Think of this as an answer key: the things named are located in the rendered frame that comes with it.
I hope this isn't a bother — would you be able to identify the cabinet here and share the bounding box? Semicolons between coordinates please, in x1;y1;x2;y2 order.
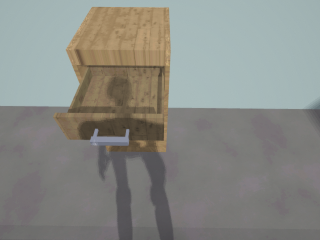
66;7;171;152

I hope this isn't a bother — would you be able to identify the drawer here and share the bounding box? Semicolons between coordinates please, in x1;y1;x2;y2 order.
53;65;165;141

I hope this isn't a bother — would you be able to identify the handle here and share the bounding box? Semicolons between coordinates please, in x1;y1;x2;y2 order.
90;128;130;146

